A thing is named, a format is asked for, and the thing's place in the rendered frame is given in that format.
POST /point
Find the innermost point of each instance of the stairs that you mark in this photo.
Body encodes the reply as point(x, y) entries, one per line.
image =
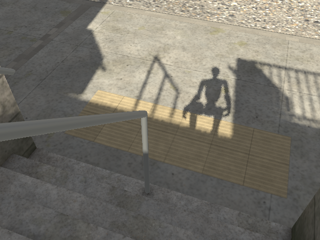
point(52, 197)

